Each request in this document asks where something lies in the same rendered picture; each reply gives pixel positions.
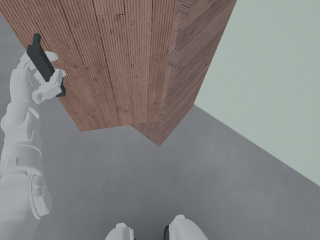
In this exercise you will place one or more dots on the robot left thigh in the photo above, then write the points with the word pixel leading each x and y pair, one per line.
pixel 121 233

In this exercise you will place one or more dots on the handle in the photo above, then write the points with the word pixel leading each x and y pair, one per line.
pixel 41 61

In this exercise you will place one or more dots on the robot left shin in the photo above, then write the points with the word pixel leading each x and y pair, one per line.
pixel 121 225

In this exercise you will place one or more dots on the robot left forearm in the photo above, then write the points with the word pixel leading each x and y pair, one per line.
pixel 22 150

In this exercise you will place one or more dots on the cupboard door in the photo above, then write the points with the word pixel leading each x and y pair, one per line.
pixel 114 53

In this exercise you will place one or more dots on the left robot upper arm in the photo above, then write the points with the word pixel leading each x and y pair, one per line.
pixel 23 202

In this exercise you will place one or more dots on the robot left hand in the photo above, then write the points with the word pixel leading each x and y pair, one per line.
pixel 23 83

